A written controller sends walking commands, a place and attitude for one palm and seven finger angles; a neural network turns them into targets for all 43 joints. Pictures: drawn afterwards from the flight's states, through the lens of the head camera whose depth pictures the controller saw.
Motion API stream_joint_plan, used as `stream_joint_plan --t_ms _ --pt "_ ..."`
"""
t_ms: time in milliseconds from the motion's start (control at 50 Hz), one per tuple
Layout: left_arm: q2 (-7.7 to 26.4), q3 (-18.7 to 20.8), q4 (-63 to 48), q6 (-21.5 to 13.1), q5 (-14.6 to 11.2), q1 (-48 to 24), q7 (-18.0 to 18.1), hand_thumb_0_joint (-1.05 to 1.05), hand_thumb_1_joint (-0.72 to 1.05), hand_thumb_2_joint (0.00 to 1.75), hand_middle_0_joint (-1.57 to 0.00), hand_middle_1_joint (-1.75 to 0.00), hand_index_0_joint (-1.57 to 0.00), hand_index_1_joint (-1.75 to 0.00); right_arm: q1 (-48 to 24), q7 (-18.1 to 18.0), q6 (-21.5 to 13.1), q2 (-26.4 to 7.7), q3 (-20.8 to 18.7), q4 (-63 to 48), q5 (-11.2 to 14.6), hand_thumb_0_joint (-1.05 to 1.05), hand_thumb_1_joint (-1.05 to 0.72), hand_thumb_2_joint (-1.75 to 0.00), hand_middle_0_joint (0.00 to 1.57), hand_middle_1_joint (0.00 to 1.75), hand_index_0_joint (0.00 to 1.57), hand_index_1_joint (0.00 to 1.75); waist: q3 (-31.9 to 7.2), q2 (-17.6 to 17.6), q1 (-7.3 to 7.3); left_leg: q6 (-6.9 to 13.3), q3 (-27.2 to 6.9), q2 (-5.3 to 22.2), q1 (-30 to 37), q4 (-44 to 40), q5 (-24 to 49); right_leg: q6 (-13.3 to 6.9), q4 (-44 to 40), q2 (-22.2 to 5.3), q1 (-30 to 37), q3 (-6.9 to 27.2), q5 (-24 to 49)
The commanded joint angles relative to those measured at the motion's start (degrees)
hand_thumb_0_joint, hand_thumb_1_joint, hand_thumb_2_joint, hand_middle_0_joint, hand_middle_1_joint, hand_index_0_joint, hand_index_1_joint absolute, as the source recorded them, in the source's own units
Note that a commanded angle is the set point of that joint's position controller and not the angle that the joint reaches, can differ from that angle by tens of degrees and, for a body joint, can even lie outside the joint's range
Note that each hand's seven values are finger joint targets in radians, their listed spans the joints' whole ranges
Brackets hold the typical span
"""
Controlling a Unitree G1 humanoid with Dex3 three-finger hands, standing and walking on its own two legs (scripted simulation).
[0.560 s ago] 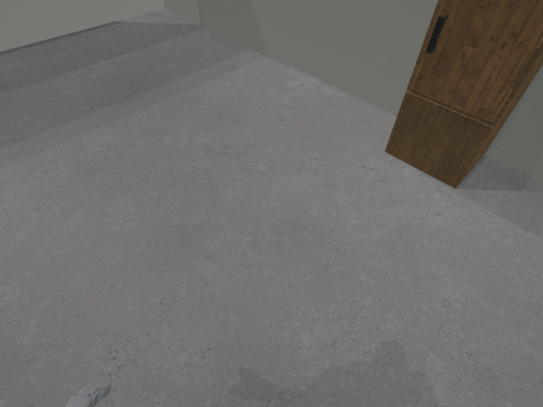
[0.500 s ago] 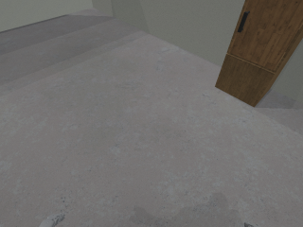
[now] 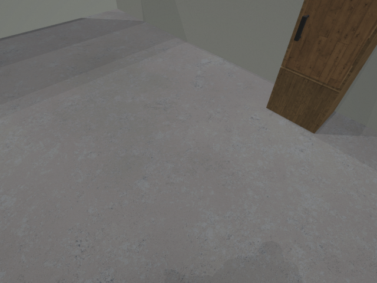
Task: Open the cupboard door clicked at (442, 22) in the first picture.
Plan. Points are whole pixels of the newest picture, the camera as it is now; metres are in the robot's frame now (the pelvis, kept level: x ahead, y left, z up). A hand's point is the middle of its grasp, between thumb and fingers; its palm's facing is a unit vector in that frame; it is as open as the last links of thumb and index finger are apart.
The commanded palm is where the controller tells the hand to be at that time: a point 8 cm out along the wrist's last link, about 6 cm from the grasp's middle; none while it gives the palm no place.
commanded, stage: stand and wait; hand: left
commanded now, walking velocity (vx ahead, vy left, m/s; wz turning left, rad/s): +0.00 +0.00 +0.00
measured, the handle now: (302, 27) +1.57 -0.63 -0.07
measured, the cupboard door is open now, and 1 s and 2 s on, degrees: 0 0 0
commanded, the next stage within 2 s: look at it before walking up in 0.46 s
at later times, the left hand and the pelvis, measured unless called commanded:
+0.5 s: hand out of the picture +0.06 +0.24 -0.15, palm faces -0.03 -0.94 -0.33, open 7.4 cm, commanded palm none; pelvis -0.01 -0.01 +0.00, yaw +0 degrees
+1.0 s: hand out of the picture +0.08 +0.24 -0.15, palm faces -0.03 -0.94 -0.34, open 7.4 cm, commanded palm none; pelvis +0.00 -0.01 +0.00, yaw +0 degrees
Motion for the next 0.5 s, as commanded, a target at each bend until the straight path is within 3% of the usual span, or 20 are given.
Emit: stream_joint_plan --t_ms 0,280,480 --pt "11.4 2.4 -3.4 -1.8 0.2 -4.0 0.7 0.0 0.9 0.9 -0.2 -0.3 -0.2 -0.3 -4.1 -0.7 -1.5 -11.7 -2.3 -3.7 0.0 0.0 -0.9 -0.9 0.2 0.3 0.2 0.3 -3.3 0.7 0.02 1.1 -6.2 7.4 -0.9 -5.4 7.2 -3.0 -4.6 -5.3 -0.3 4.8 6.5" --pt "11.5 2.4 -2.0 -1.8 0.3 -4.1 0.6 0.0 0.9 0.9 -0.2 -0.3 -0.2 -0.3 -2.8 -0.4 -1.5 -11.8 -2.2 -1.7 -0.1 0.0 -0.9 -0.9 0.2 0.3 0.2 0.3 -1.7 0.1 -0.03 0.8 -7.0 7.4 -2.5 -7.4 1.5 -3.0 -6.7 -5.1 -2.3 5.8 -0.7" --pt "11.3 2.4 -1.8 -2.0 0.3 -3.9 0.6 0.0 0.9 0.9 -0.2 -0.3 -0.2 -0.3 -2.5 -0.5 -1.7 -11.8 -2.1 -1.4 0.0 0.0 -0.9 -0.9 0.2 0.3 0.2 0.3 -3.5 0.0 0.07 0.8 -6.8 7.8 -1.2 -6.8 5.1 -2.9 -5.9 -5.1 -1.5 5.3 3.1"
